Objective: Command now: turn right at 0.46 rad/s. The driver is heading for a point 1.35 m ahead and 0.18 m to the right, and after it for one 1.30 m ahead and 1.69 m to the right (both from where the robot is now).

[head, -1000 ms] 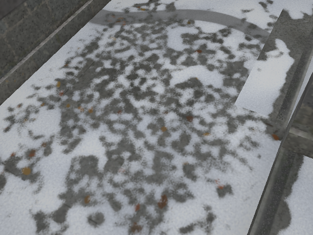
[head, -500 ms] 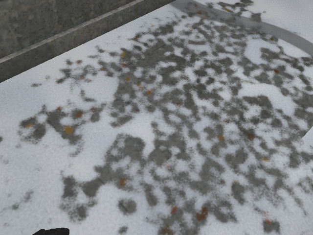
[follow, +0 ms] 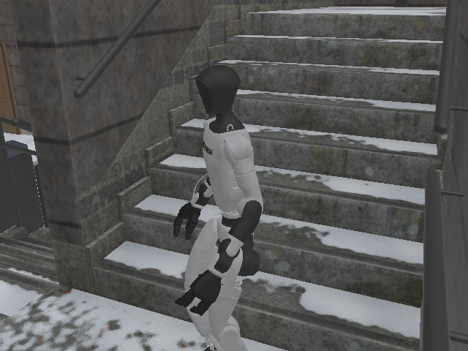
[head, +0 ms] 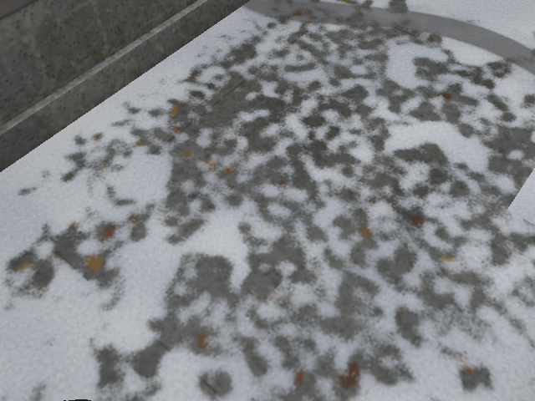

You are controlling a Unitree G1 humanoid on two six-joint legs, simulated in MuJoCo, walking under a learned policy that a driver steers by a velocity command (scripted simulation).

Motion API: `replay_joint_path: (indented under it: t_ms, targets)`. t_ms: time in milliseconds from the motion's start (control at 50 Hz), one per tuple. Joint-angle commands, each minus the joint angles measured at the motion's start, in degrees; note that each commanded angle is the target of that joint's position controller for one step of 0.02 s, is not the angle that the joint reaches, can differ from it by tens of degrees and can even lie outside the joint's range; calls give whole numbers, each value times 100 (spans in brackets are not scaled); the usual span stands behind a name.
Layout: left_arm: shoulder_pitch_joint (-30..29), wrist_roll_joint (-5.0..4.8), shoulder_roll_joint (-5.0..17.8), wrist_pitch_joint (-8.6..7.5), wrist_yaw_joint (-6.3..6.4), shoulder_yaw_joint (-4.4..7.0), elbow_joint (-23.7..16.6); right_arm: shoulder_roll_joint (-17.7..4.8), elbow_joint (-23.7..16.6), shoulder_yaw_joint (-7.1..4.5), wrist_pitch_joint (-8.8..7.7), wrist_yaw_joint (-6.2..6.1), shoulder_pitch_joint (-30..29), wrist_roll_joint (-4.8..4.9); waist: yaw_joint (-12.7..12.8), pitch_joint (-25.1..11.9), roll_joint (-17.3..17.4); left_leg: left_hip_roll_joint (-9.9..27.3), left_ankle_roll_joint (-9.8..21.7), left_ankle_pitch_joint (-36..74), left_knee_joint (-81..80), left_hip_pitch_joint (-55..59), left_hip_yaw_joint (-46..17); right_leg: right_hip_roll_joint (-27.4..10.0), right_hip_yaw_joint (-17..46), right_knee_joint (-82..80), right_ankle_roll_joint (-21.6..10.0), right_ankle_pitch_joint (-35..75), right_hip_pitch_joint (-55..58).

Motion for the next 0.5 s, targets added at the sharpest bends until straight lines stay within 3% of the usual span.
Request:
replay_joint_path:
  t_ms: [20, 40, 60, 80, 100, 140, 200, 240, 280, 300, 320, 340, 360, 380, 420, 460, 500]
  targets:
    - [605, 112, 987, -50, 72, 207, -335, -327, -638, -92, -74, 2, -265, -1, 338, -1227, -1102, -327, -380, -473, 1956, -923, -156, -1662, 2832, -1244, -1781, 3234, 1496]
    - [748, 192, 1007, -124, 87, 190, -344, -297, -735, -33, -53, 46, -373, 64, 502, -1425, -945, -259, -456, -1791, 3362, -1783, -771, -2153, 3627, -1554, -2085, 2938, 2044]
    - [577, 140, 1007, -182, 68, 161, -390, -385, -681, -47, -43, 67, -132, 111, 380, -1490, -489, -95, -508, -1558, 3971, -2056, -1056, -2096, 3451, -1423, -1952, 2894, 2170]
    - [373, 14, 932, -172, 76, 137, -407, -387, -672, -29, -17, 36, -147, 146, 284, -1249, -307, 27, -581, -1172, 4120, -2191, -1101, -1857, 3022, -1338, -1724, 2859, 2005]
    - [226, -67, 839, -118, 105, 116, -418, -444, -681, -25, -14, -4, -190, 120, 241, -1125, -188, 129, -652, -833, 3905, -2184, -1093, -1637, 2687, -1361, -1536, 2661, 1843]
    - [170, -172, 672, 71, 147, 74, -320, -338, -804, 2, -32, -5, -328, 143, 157, -1051, -274, 141, -750, -601, 2948, -1722, -830, -1146, 2215, -1415, -1315, 2225, 1521]
    - [337, -94, 771, 204, 225, 140, -235, -115, -818, 94, -134, 56, -356, 154, 177, -1089, -618, -5, -870, -553, 1407, -906, -544, -725, 1896, -1413, -1136, 2078, 1305]
    - [542, -44, 863, 229, 195, 191, -159, -212, -789, 68, -164, 107, -162, 211, 179, -1109, -1071, -80, -858, -359, 720, -425, -449, -713, 2042, -1502, -1080, 2133, 1232]
    - [310, -86, 807, 206, 160, 189, -286, -319, -593, 20, -196, 140, 260, 245, 0, -1027, -1223, -64, -789, 315, -231, 156, -400, -678, 2198, -1437, -962, 1927, 997]
    - [229, -203, 621, 205, 193, 139, -341, -259, -540, 6, -200, 149, 369, 244, -190, -948, -1109, -38, -699, 969, -1057, 701, -324, -502, 2214, -1315, -742, 1618, 731]
    - [270, -236, 421, 228, 231, 95, -409, -417, -454, -48, -210, 136, 552, 177, -221, -1006, -660, 405, -523, 998, -1438, 1594, -616, -168, 1967, -833, -411, 262, -30]
    - [487, -184, -17, 199, 170, -46, -534, -997, -522, -153, -211, 158, 692, 2, -86, -1037, 1023, 1995, 227, 579, -1815, 2176, -2416, 782, 910, 718, -37, -1609, -1400]
    - [153, -86, 487, 33, 193, 118, -726, -1088, -568, -186, -269, 203, 524, -206, -166, -520, 1438, 2804, 868, -558, -2296, 1316, -3623, 460, 895, 1438, 32, -1826, -2121]
    - [142, -84, 787, -17, 229, 224, -643, -809, -642, -116, -340, 173, 206, -79, -14, -43, 1038, 2544, 814, -1427, -2445, 1140, -3248, 88, 872, 1843, -39, -1227, -2270]
    - [528, -34, 674, 25, 278, 226, -345, -506, -541, -21, -433, 71, 37, 148, 88, 159, 1009, 2012, 364, -1220, -2535, 1410, -2409, 9, 720, 2058, 13, -310, -2460]
    - [543, 19, 577, 37, 265, 243, -307, -317, -418, 93, -511, 23, 28, 112, 175, 239, 825, 1760, 331, 333, -2496, 1010, -1559, 4, 539, 2506, 148, 225, -2020]
    - [543, 38, 410, 69, 217, 194, -333, -220, -317, 127, -531, 64, 113, 82, 174, 96, 630, 1690, 461, 1717, -2288, 944, -998, -44, 395, 2634, 277, 458, -1808]
Keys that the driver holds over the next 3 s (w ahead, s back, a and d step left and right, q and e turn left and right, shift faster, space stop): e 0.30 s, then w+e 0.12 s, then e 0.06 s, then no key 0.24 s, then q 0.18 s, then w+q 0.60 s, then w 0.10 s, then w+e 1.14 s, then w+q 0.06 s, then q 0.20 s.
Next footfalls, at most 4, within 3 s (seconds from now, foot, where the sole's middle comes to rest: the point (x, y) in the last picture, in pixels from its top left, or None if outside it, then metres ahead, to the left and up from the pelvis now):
0.32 left None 0.04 0.15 -0.76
0.72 right None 0.08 -0.14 -0.76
1.24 left None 0.19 0.16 -0.76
1.72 right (290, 352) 0.54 -0.04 -0.76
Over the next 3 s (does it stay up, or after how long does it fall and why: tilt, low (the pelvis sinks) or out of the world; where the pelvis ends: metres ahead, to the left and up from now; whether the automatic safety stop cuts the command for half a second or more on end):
stays up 0.99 -0.12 0.02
